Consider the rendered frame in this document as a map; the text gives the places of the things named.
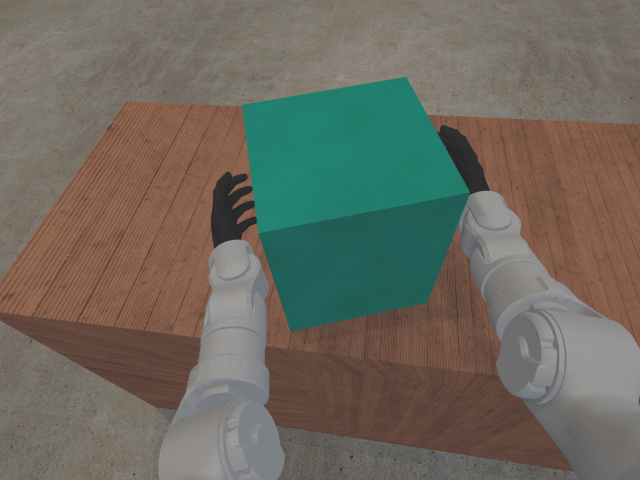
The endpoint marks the robot left forearm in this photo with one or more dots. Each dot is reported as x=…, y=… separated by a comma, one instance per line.
x=232, y=354

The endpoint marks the pedestal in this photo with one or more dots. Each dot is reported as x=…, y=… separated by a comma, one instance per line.
x=115, y=278

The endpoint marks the robot right forearm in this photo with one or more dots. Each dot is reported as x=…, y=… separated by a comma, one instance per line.
x=509, y=276

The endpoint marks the robot right upper arm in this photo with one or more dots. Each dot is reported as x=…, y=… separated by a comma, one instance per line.
x=580, y=377

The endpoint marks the robot left hand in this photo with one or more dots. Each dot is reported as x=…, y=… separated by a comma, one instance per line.
x=224, y=225

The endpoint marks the robot right hand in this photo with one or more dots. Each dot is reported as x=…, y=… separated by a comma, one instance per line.
x=464, y=158

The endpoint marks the robot left upper arm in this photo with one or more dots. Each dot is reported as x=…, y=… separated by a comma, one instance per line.
x=235, y=440

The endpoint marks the carton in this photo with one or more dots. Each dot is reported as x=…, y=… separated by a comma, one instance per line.
x=356, y=198

